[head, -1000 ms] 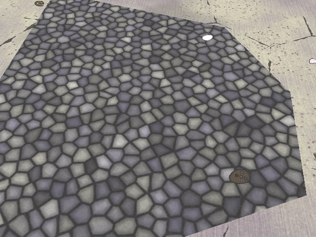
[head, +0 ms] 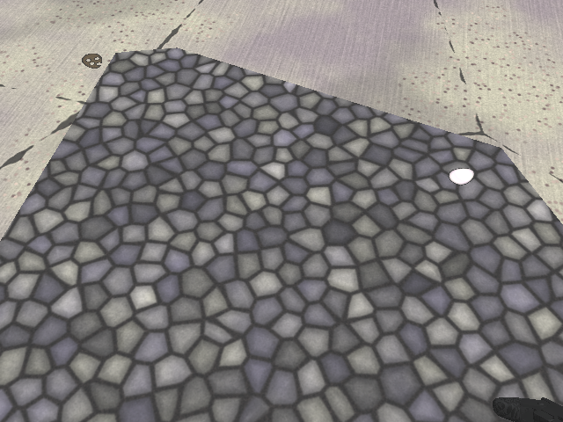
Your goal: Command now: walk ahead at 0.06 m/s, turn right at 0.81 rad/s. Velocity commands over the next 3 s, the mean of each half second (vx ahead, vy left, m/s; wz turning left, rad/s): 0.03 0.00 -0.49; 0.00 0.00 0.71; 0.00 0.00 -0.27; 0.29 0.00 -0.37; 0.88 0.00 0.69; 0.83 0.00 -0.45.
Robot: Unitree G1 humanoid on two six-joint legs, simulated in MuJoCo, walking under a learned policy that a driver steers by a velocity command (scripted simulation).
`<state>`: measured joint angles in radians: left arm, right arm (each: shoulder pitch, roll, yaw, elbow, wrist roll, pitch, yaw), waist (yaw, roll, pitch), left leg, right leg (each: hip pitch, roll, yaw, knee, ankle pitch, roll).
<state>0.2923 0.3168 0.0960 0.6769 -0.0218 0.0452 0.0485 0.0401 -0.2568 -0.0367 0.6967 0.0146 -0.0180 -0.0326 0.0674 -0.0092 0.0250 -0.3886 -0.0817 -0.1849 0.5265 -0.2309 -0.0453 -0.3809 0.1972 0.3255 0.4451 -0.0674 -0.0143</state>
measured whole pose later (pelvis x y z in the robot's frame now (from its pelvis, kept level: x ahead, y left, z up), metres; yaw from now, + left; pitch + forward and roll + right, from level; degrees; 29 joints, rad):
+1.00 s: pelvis +0.01 +0.04 +0.00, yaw +10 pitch +3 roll -2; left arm 0.08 0.32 0.11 0.68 0.01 0.00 0.03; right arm 0.23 -0.33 -0.09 0.58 0.01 0.03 -0.01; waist -0.01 -0.04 0.05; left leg -0.36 -0.04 -0.04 0.53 -0.23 0.06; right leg -0.58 -0.01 0.03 1.17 -0.42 0.05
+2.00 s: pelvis +0.16 -0.01 +0.01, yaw -12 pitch +3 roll +1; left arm 0.32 0.30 0.03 0.68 0.05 -0.05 -0.01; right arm 0.19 -0.33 -0.07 0.71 -0.03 -0.01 0.07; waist 0.04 -0.01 -0.05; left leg -0.49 0.01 0.02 0.67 -0.22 0.02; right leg 0.00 0.04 0.13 0.29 -0.34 -0.04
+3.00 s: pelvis +1.01 +0.14 -0.01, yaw -6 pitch +1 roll -1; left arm 0.45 0.30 0.06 0.82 -0.04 -0.04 0.02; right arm 0.00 -0.26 0.02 0.61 -0.02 -0.09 -0.01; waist 0.11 -0.01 0.06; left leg -0.47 0.05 0.00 0.62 -0.17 -0.03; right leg -0.27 0.08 0.16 1.16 -0.54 0.03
